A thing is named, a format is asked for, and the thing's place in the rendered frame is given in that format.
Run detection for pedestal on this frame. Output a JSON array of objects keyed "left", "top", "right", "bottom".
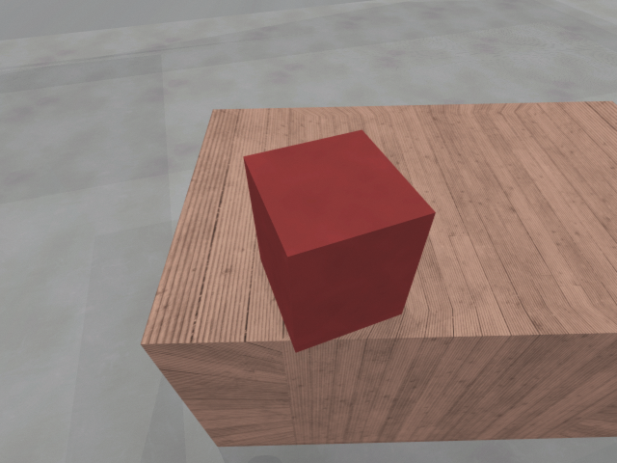
[{"left": 141, "top": 101, "right": 617, "bottom": 447}]

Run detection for carton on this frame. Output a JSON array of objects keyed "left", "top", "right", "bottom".
[{"left": 243, "top": 130, "right": 436, "bottom": 353}]

